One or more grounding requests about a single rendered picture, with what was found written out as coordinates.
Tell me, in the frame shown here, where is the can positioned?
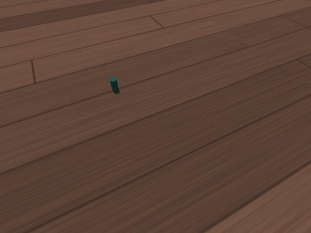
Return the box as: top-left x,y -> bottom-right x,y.
110,77 -> 118,92

